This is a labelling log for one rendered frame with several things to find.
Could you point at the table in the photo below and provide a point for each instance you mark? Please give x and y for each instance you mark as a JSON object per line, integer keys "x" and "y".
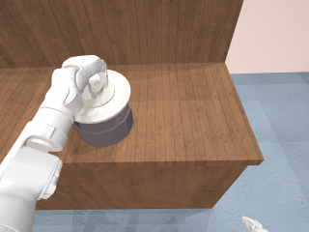
{"x": 190, "y": 138}

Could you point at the lid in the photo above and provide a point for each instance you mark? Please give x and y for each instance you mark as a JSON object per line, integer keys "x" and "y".
{"x": 109, "y": 103}

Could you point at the left robot forearm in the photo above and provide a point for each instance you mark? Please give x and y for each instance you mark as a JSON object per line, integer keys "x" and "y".
{"x": 48, "y": 131}

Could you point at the left robot upper arm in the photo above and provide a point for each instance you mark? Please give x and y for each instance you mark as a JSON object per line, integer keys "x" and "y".
{"x": 31, "y": 176}

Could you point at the right robot hand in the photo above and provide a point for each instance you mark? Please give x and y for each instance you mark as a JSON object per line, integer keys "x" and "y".
{"x": 253, "y": 225}

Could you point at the pot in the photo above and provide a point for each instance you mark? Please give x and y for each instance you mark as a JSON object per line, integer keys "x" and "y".
{"x": 108, "y": 132}

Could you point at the left robot hand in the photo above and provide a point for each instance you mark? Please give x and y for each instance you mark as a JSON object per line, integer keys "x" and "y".
{"x": 93, "y": 65}

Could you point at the knob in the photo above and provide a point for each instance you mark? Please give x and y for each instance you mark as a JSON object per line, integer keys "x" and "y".
{"x": 96, "y": 86}

